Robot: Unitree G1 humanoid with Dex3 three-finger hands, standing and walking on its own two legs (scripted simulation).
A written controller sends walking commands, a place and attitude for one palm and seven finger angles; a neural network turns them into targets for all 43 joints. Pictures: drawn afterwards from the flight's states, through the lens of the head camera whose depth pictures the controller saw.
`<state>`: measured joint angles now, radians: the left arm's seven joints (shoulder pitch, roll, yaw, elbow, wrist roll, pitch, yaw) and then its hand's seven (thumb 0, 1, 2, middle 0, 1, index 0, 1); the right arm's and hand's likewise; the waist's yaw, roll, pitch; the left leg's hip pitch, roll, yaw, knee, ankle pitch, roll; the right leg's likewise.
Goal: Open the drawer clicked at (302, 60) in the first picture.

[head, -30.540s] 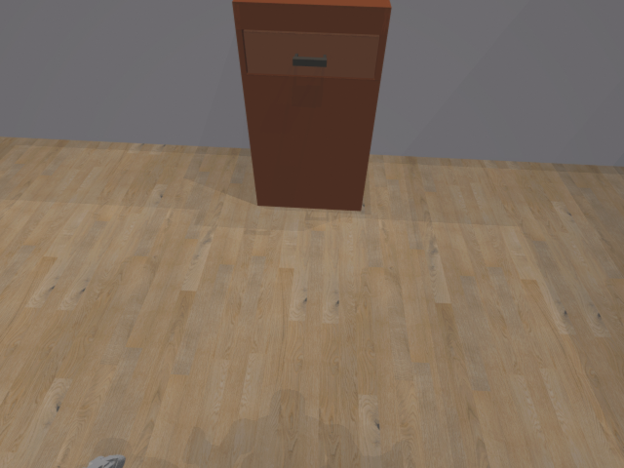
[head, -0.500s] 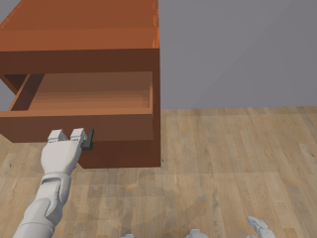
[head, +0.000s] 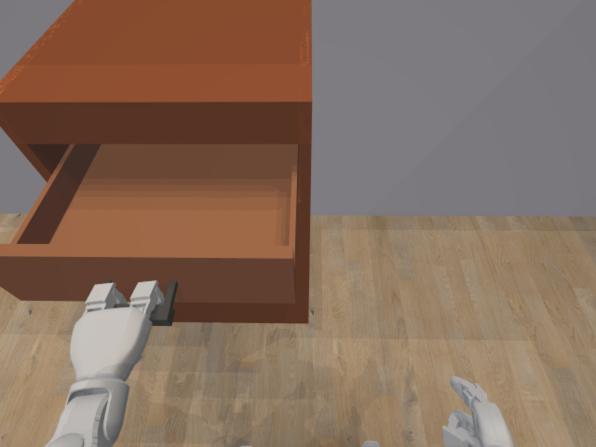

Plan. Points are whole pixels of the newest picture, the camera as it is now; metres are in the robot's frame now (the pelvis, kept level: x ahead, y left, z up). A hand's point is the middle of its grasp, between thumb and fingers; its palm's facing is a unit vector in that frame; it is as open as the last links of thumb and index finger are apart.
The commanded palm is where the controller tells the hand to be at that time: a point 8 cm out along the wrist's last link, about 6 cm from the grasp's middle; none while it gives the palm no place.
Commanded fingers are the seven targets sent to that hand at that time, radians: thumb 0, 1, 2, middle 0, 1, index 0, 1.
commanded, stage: pull the drawer open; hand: left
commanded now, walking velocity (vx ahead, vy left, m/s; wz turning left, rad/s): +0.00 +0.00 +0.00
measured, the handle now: (135, 301) +0.31 +0.26 +0.00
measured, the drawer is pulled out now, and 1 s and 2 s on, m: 0.22 0.30 0.30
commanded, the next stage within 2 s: open the thumb to release the handle in 0.86 s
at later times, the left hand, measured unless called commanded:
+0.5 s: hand (118, 395) +0.19 +0.25 -0.02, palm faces -0.03 -0.05 -1.00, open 5.7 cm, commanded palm +0.15 +0.26 +0.03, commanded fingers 0.00 0.90 0.90 -0.40 -1.35 -0.40 -1.35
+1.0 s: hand (111, 414) +0.16 +0.25 -0.02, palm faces -0.04 -0.05 -1.00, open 5.8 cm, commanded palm +0.14 +0.25 +0.03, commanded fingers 0.00 0.69 0.81 -0.38 -1.33 -0.38 -1.33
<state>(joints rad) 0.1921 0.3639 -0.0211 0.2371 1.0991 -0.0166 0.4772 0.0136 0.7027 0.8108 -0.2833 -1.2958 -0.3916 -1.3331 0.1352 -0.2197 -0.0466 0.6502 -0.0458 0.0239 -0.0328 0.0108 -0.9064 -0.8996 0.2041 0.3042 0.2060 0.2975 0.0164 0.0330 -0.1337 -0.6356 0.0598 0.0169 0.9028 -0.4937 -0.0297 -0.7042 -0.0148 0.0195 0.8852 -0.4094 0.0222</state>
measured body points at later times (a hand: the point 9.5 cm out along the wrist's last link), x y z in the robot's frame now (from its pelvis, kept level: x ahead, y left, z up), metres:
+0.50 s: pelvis +0.00 -0.01 -0.01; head +0.05 -0.02 +0.44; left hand +0.18 +0.25 +0.03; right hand +0.20 -0.24 -0.11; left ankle -0.03 +0.14 -0.69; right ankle +0.01 -0.14 -0.69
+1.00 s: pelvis +0.00 -0.01 -0.01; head +0.05 -0.02 +0.43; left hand +0.16 +0.25 +0.03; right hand +0.19 -0.24 -0.11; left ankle -0.03 +0.14 -0.69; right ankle +0.01 -0.14 -0.69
